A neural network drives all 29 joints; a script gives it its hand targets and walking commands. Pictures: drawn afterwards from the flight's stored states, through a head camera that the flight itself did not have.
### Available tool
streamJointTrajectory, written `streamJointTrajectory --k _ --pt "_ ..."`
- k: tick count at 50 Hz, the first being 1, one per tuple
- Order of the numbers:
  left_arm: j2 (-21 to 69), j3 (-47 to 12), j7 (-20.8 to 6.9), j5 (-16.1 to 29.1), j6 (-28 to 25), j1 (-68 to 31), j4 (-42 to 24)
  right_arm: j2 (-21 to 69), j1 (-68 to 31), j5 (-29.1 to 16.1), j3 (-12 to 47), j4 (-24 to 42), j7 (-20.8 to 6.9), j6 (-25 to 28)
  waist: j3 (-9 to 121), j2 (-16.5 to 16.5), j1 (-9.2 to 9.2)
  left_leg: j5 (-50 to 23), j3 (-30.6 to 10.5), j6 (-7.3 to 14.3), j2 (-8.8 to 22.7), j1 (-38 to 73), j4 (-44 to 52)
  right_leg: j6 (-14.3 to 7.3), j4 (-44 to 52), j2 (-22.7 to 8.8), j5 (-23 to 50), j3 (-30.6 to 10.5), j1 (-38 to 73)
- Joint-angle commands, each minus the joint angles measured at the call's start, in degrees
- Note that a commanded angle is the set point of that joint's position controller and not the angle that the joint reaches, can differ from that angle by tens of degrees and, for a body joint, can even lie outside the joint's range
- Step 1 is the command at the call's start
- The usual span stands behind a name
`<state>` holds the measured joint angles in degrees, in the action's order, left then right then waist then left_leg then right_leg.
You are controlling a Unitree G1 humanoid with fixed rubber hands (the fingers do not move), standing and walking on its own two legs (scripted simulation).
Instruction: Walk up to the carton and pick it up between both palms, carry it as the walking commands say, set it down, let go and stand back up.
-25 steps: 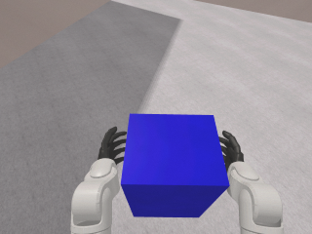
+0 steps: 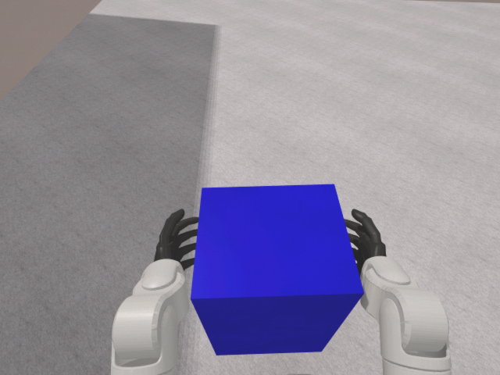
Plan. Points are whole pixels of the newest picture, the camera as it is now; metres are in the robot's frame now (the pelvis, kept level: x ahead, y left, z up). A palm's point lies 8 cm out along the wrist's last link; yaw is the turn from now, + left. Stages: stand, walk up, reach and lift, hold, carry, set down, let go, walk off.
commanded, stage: carry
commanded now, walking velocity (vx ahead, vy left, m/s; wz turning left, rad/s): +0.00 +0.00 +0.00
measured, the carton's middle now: (268, 279) +0.26 -0.01 +0.02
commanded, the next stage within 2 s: none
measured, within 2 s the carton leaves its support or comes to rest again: neither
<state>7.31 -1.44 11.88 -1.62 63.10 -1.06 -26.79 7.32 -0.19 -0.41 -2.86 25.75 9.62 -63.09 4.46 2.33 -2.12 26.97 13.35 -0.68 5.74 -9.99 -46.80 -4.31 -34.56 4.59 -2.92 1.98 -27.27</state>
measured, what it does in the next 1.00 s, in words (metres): steps on the spot: left foot, then right foot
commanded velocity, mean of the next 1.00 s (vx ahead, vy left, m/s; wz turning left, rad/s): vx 0.00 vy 0.00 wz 0.00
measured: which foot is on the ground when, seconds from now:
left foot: up 0.00-0.12, down 0.14-1.00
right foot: down 0.00-0.18, up 0.20-0.48, down 0.50-1.00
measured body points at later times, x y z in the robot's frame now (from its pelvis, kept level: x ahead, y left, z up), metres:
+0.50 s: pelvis +0.09 +0.00 +0.00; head +0.07 +0.01 +0.45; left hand +0.35 +0.14 +0.09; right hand +0.35 -0.15 +0.09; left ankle +0.05 +0.09 -0.72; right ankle +0.14 -0.12 -0.71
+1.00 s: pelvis +0.05 -0.05 +0.01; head +0.02 -0.05 +0.45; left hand +0.30 +0.08 +0.10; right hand +0.30 -0.20 +0.10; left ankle +0.05 +0.09 -0.71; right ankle +0.14 -0.12 -0.72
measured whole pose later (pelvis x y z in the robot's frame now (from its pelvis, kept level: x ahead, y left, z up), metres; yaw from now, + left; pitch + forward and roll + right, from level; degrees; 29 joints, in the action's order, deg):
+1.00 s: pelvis +0.05 -0.05 +0.01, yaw -2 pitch +1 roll +2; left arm 7.4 -0.8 11.3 -1.6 64.6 0.0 -26.8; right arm 7.3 -2.7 -0.4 -3.0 25.8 10.4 -67.9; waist 5.5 1.6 0.2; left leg 24.1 9.7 -1.3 5.1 -17.0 -37.5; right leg -3.7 -34.8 1.8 -10.1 1.9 -25.4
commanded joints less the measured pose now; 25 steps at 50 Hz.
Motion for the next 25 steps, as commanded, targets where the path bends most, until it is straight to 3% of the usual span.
streamJointTrajectory --k 1,2,3,4,5,6,7,8,9,10,11,12,14,16,17,18,19,21,22,23,24,25 --pt "47.89 -32.28 -6.50 13.59 0.48 -17.86 -6.89 43.00 -22.61 -14.06 32.75 8.89 -7.10 -0.82 23.55 5.89 6.16 18.36 -14.15 -6.16 -6.24 -28.90 -29.75 -17.96 5.01 -24.02 83.66 -31.65 40.38" --pt "49.70 -31.85 -7.22 14.51 0.07 -18.05 -7.33 45.17 -27.67 -16.45 34.53 12.29 -7.26 0.18 22.19 2.33 5.03 16.34 -15.84 -5.46 -2.72 -33.56 -23.33 -16.95 4.09 -23.32 77.37 -30.29 44.23" --pt "50.16 -31.11 -7.13 13.51 0.04 -18.27 -4.84 46.07 -26.62 -15.95 34.49 9.79 -7.48 0.02 22.29 1.21 4.46 14.79 -16.97 -4.98 0.29 -30.72 -8.64 -14.78 4.51 -22.12 68.73 -27.69 40.65" --pt "52.74 -31.89 -7.39 14.49 -0.81 -21.15 -7.45 48.51 -27.74 -16.45 35.26 11.10 -7.71 0.55 19.56 -2.00 4.59 14.08 -14.78 -5.37 -0.01 -26.86 2.24 -13.03 3.53 -19.14 59.75 -24.37 35.24" --pt "53.78 -32.30 -8.08 15.57 -1.76 -20.23 -8.71 49.12 -26.31 -16.08 36.02 12.68 -7.65 1.23 21.30 4.83 5.21 11.10 -11.91 -6.24 -1.97 -24.99 10.05 -13.21 2.77 -17.50 58.26 -22.89 35.71" --pt "54.19 -31.34 -8.22 15.74 -1.47 -18.80 -6.94 49.39 -25.59 -15.75 35.37 11.64 -7.49 0.97 21.56 9.01 3.99 6.74 -8.52 -5.64 -3.39 -17.24 13.21 -12.66 3.78 -16.26 53.42 -19.65 26.81" --pt "53.79 -33.30 -8.55 15.76 -1.88 -20.45 -8.18 49.34 -23.88 -15.93 36.04 13.43 -7.91 1.60 23.35 8.00 2.39 -2.54 -8.57 -5.03 -1.81 -6.37 23.59 -10.29 2.20 -15.08 38.44 -17.05 17.36" --pt "53.85 -33.03 -8.26 15.38 -1.11 -19.36 -7.19 49.46 -22.68 -15.54 34.47 11.19 -8.43 0.78 26.03 0.26 2.15 -11.62 -9.58 -3.29 0.58 7.05 27.59 -7.17 -1.47 -10.58 27.81 -12.49 9.87" --pt "51.91 -34.66 -8.12 15.04 -1.38 -20.93 -10.05 49.25 -19.45 -14.80 33.12 7.50 -8.56 1.39 23.84 -13.96 1.30 -41.09 -18.07 -0.89 11.94 18.19 24.59 -2.77 -5.20 -6.75 1.40 -9.21 -3.65" --pt "50.19 -33.59 -8.01 14.52 -1.68 -22.68 -11.72 48.80 -20.42 -15.10 33.58 9.38 -8.45 2.12 22.49 -18.86 0.82 -67.27 -23.39 3.42 19.28 23.19 19.69 -0.32 -11.08 -3.63 -23.02 -4.19 -12.31" --pt "51.07 -34.60 -8.22 15.55 -2.13 -26.29 -14.68 50.65 -21.59 -15.80 34.39 10.74 -8.69 2.30 21.33 -15.02 -0.02 -72.55 -21.38 4.19 20.00 23.32 18.64 0.77 -14.28 -4.06 -25.24 -2.31 -14.09" --pt "51.22 -33.64 -8.52 15.21 -1.47 -24.11 -10.83 48.43 -25.65 -16.37 35.33 14.49 -8.63 2.43 19.88 -12.39 0.21 -70.73 -19.03 3.28 18.10 22.29 18.61 0.81 -16.74 -3.56 -23.22 -3.50 -15.58" --pt "50.89 -33.11 -8.18 15.29 -0.61 -23.94 -7.94 46.99 -26.01 -15.35 33.47 12.65 -8.45 1.44 18.39 -8.96 0.22 -64.93 -15.82 1.78 14.98 21.01 19.68 2.10 -17.24 -3.63 -19.24 -1.52 -14.52" --pt "51.70 -34.20 -8.15 16.45 -1.48 -27.42 -12.13 48.90 -26.85 -15.79 33.96 13.88 -8.33 2.16 16.78 -13.26 0.08 -68.26 -14.67 1.07 13.51 20.28 19.26 3.01 -18.07 -3.80 -18.59 -0.28 -14.59" --pt "50.17 -33.07 -7.66 14.95 -0.43 -25.76 -10.11 47.74 -24.90 -14.91 32.84 10.87 -8.26 1.06 16.78 -15.52 0.32 -68.36 -12.46 0.47 13.32 21.64 18.63 2.65 -18.78 -4.14 -18.38 0.14 -15.03" --pt "51.57 -32.53 -8.17 15.33 -0.11 -23.16 -8.44 48.28 -26.26 -15.39 34.33 13.40 -8.06 0.78 17.03 -11.92 0.18 -65.14 -12.60 2.98 12.91 19.37 18.05 2.74 -16.18 -3.37 -18.46 0.45 -12.70" --pt "50.77 -32.99 -8.21 15.81 -0.08 -24.44 -10.23 47.85 -26.92 -15.01 34.66 14.41 -7.81 0.95 16.35 -10.07 0.11 -63.30 -12.53 3.48 12.50 17.83 18.32 2.62 -15.57 -3.05 -19.05 1.52 -11.25" --pt "48.96 -30.74 -7.75 14.43 1.72 -20.54 -5.28 45.21 -25.94 -14.26 33.08 12.24 -6.97 -0.77 14.76 -12.46 0.27 -59.17 -12.01 4.54 12.62 14.07 17.53 2.69 -11.74 -3.55 -18.75 0.85 -8.59" --pt "48.89 -29.69 -8.29 14.54 1.72 -19.27 -5.50 46.22 -25.60 -13.94 33.83 11.76 -7.06 -1.01 15.21 -10.57 0.61 -53.13 -12.35 5.56 12.77 12.85 16.79 2.16 -7.08 -4.71 -17.39 -1.17 -7.00" --pt "49.23 -30.48 -8.56 14.87 1.40 -24.24 -6.81 47.26 -28.89 -13.80 34.23 11.34 -6.97 -0.87 13.95 -7.97 1.10 -50.13 -11.65 5.14 12.70 10.77 16.10 2.06 -2.83 -5.22 -14.03 -1.29 -4.92" --pt "48.43 -28.50 -8.51 13.95 2.63 -20.71 -2.58 45.03 -27.11 -12.63 32.91 9.71 -6.57 -1.96 14.26 -8.10 1.85 -46.54 -10.03 4.70 11.64 9.40 14.50 0.97 -0.25 -6.11 -6.60 -4.44 -2.06" --pt "48.91 -29.02 -8.67 14.46 2.17 -23.39 -4.62 47.59 -29.17 -14.24 34.10 9.75 -6.55 -1.72 17.88 -1.58 1.11 -41.53 -9.07 4.13 10.21 6.97 11.56 0.78 2.62 -8.47 11.33 -6.48 5.56"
